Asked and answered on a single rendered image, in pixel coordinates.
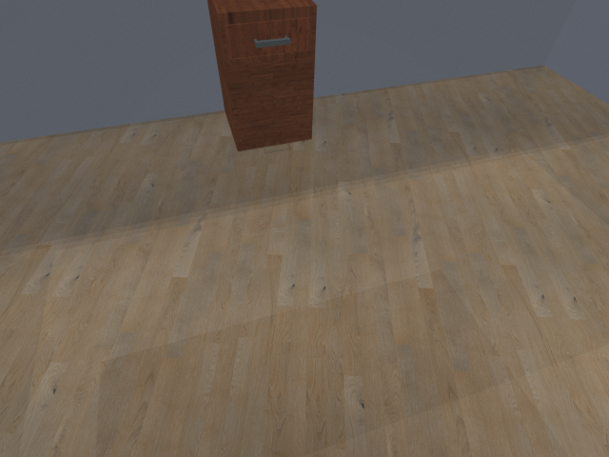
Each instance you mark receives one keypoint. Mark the handle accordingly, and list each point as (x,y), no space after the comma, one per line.
(272,42)

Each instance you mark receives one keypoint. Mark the cabinet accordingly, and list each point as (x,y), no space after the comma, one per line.
(268,99)

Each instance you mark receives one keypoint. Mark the drawer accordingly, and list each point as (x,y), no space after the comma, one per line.
(240,37)

